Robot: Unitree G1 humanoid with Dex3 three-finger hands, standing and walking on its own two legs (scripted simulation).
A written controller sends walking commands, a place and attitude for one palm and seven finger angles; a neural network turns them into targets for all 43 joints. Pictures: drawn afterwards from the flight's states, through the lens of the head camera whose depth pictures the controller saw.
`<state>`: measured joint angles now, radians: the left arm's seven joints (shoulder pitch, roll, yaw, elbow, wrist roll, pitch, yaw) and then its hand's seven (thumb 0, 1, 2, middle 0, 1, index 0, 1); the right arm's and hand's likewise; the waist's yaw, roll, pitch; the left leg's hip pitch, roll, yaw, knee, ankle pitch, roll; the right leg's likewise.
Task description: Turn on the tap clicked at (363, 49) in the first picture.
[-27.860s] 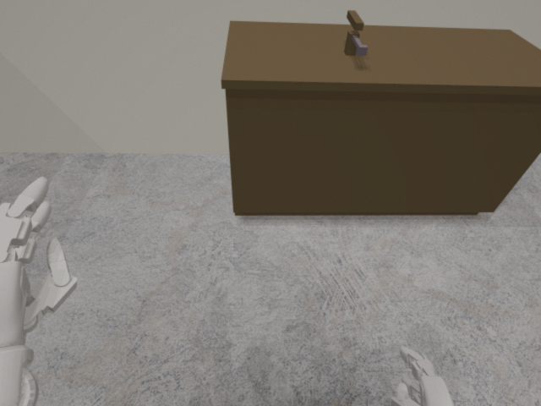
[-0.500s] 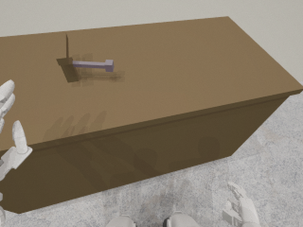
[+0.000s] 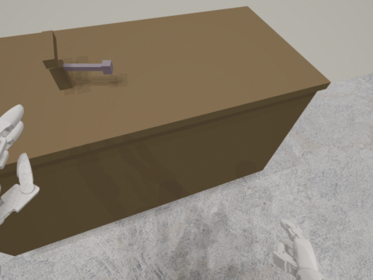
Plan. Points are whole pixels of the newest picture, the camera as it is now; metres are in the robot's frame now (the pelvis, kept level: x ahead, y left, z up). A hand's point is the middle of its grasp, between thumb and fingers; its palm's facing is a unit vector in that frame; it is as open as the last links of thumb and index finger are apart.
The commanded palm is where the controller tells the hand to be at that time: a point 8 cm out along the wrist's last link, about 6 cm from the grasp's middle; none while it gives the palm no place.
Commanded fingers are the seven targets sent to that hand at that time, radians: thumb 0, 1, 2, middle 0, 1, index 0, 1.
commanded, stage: step back with the hand held close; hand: left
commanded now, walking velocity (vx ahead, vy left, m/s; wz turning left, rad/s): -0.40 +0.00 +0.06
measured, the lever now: (107, 67) +0.64 +0.26 +0.05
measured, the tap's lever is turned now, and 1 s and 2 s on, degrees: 73 73 73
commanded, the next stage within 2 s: stop stepping back and stand still in 0.06 s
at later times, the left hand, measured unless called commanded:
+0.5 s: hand out of the picture +0.05 +0.19 +0.16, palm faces +0.42 -0.82 -0.38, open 7.5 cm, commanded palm -0.01 +0.23 +0.18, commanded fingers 0.00 0.90 0.90 -0.20 -0.30 -0.20 -0.30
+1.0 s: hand out of the picture -0.04 +0.16 +0.17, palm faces +0.44 -0.80 -0.40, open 7.5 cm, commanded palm -0.11 +0.21 +0.18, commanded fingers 0.00 0.90 0.90 -0.20 -0.30 -0.20 -0.30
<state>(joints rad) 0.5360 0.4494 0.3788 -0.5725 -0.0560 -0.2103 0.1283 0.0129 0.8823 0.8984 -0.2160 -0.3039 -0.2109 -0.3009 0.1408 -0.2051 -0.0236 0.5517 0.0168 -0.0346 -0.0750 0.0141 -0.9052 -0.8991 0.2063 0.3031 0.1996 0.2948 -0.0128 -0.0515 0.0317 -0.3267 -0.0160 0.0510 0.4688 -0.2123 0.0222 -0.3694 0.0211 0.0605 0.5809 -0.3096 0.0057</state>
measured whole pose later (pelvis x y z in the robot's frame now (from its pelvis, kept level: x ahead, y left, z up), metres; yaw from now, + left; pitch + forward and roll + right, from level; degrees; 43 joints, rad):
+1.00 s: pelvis -0.25 -0.08 -0.01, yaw +4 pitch -3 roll +1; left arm 0.44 0.37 0.33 -0.50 -0.03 -0.14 0.15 0.02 0.88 0.90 -0.21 -0.30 -0.21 -0.30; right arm 0.20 -0.21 0.00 0.59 0.00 -0.14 -0.06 0.02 -0.90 -0.90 0.21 0.30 0.20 0.29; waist -0.02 0.00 0.03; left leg -0.23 0.00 0.09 0.52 -0.38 0.07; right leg -0.51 0.00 -0.05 0.81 -0.41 -0.02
